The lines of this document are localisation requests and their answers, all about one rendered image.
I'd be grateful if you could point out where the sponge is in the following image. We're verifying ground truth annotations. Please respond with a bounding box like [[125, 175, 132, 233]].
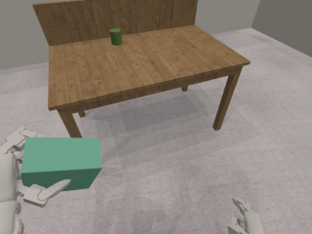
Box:
[[20, 136, 102, 192]]

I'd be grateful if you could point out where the table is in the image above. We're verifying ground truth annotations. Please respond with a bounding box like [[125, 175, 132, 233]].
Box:
[[32, 0, 251, 138]]

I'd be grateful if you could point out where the robot right hand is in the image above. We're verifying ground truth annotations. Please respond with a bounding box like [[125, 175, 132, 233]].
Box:
[[227, 196, 265, 234]]

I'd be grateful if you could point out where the robot left hand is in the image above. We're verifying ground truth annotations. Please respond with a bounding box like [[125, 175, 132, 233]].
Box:
[[0, 126, 71, 208]]

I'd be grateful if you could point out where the left robot forearm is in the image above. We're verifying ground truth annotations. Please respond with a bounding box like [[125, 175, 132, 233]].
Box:
[[0, 200, 24, 234]]

